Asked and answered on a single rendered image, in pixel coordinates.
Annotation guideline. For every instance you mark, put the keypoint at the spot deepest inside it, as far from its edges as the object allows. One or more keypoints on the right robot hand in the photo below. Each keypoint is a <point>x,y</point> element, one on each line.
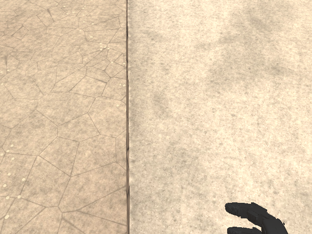
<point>257,215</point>

